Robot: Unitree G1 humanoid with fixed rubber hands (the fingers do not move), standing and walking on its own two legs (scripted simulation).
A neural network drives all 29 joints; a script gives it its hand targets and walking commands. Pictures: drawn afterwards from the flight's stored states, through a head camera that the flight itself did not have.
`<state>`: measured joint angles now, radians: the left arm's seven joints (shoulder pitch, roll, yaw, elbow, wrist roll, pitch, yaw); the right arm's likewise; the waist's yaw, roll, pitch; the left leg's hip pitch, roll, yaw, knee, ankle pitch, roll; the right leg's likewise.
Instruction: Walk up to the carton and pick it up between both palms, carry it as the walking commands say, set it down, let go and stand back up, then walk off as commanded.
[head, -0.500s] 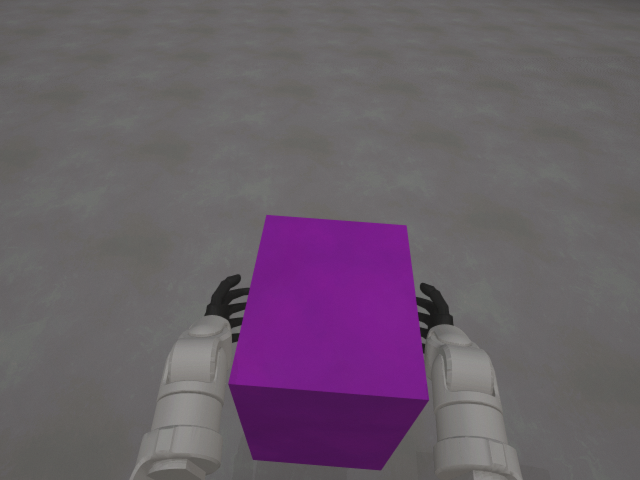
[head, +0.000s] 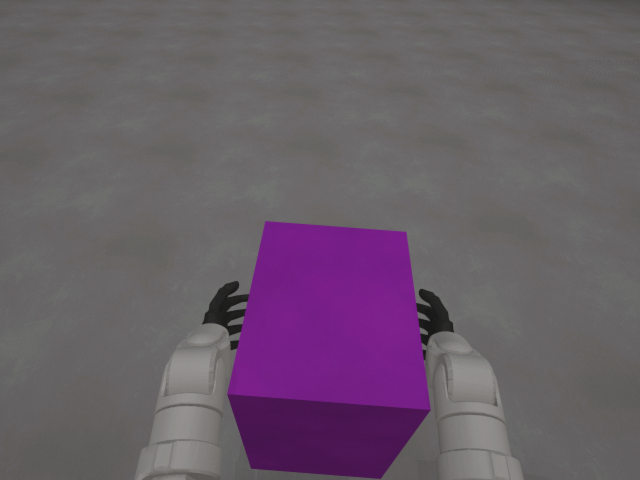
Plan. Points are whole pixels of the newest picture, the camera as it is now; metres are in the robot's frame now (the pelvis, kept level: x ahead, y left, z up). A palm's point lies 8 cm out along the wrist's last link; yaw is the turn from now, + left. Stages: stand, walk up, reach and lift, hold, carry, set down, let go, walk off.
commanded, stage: reach and lift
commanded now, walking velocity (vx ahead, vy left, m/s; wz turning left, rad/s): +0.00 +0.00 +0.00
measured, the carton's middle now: (325, 355) +0.30 +0.00 -0.02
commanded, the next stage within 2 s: hold in 0.42 s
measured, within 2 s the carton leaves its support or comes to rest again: neither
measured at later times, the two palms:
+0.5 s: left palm (214, 341) +0.27 +0.15 +0.04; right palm (439, 350) +0.28 -0.14 +0.04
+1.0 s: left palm (238, 296) +0.33 +0.12 +0.07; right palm (454, 323) +0.30 -0.16 +0.06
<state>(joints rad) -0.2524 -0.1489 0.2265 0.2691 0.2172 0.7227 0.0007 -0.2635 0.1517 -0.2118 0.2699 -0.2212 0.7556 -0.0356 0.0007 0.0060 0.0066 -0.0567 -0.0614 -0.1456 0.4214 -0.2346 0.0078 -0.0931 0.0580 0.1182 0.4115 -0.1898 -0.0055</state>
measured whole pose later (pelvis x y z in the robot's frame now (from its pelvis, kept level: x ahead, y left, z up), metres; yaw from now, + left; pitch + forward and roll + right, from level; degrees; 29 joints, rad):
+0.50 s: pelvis -0.01 +0.00 +0.00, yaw +0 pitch -8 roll +0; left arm -0.26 -0.15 0.22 0.26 0.22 0.73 0.00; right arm -0.26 0.15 -0.21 0.26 -0.22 0.77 -0.03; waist 0.00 0.01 0.01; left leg -0.07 -0.06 -0.15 0.44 -0.24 0.01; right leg -0.10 0.06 0.11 0.43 -0.19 -0.01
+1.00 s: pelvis +0.04 -0.01 +0.00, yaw -8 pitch +4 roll +0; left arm -0.18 -0.07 0.14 -0.03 0.07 0.93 0.06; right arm -0.20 0.14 -0.05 0.00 -0.15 0.95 -0.13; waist 0.04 0.02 -0.16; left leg -0.21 0.05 0.08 0.43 -0.30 -0.01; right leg -0.43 -0.01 -0.05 0.66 -0.35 -0.02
